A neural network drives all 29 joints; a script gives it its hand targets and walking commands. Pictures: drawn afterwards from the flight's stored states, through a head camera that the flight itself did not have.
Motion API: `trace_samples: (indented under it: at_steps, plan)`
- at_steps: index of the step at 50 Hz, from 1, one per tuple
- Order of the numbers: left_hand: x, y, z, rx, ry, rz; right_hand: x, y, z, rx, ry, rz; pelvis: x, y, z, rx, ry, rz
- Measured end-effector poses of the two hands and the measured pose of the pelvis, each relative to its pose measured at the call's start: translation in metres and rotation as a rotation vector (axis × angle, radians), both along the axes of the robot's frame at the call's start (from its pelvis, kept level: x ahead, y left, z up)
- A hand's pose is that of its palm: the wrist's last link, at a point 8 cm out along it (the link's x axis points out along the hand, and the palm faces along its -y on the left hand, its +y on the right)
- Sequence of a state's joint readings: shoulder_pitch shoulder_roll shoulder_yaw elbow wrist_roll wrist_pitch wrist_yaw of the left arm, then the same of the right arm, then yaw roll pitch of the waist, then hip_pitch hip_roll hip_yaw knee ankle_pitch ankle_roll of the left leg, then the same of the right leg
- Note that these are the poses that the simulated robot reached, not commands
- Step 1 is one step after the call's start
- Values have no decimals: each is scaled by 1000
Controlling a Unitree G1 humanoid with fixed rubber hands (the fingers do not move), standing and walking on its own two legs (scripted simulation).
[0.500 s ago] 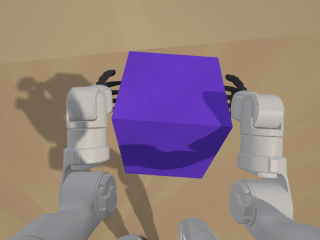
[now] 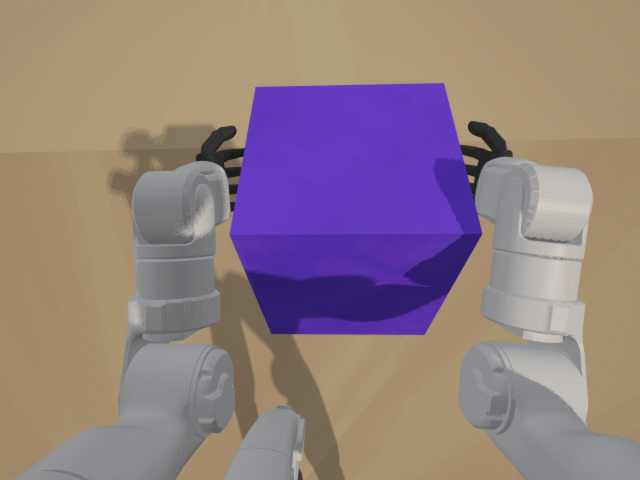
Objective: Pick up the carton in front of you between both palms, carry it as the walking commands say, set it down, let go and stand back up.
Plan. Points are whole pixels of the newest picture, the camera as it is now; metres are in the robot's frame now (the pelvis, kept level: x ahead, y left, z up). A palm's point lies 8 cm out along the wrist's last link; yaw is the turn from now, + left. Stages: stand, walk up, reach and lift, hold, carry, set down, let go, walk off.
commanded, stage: carry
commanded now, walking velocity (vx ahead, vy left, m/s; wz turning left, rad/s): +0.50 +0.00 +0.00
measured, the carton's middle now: (348, 222) +0.39 +0.02 +0.09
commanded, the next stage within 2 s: none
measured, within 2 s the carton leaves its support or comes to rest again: neither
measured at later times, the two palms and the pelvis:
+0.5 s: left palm (283, 4) +0.70 +0.15 +0.20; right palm (490, 18) +0.68 -0.15 +0.20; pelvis +0.31 +0.03 +0.03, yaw -1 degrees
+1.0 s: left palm out of the picture +1.00 +0.18 +0.22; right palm out of the picture +1.01 -0.12 +0.23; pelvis +0.63 +0.02 +0.04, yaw -1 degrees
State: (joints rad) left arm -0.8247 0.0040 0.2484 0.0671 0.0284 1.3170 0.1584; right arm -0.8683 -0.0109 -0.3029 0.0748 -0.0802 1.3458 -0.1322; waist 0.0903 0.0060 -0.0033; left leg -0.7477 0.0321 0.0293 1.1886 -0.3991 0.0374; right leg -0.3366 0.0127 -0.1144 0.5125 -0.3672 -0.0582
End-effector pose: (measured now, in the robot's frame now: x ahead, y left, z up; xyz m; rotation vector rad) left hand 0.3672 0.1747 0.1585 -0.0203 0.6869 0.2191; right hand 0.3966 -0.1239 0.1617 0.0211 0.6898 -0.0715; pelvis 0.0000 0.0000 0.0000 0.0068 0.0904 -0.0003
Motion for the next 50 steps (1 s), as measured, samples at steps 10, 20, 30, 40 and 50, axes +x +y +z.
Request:
trace_samples:
  at_steps: [10, 20, 30, 40, 50]
  plan:
    - [151, 6, 7, -26, -14, -77, 123, 4, 10, -43, -14, -66, 143, 30, -7, 28, -14, -19]
    - [274, -19, 21, -43, 8, -156, 214, -19, 18, -49, 8, -155, 245, 40, 24, -14, -3, -15]
    - [398, -27, 40, -5, -29, -92, 363, -28, 34, -25, -30, -83, 387, 8, 16, -33, -11, 1]
    - [484, -7, 33, 11, 47, -12, 483, -8, 32, -13, 45, 5, 490, -4, 46, -1, -9, -3]
    - [635, 2, 65, -13, -50, -62, 613, 0, 66, -30, -50, -53, 629, 22, 42, 14, -5, -15]
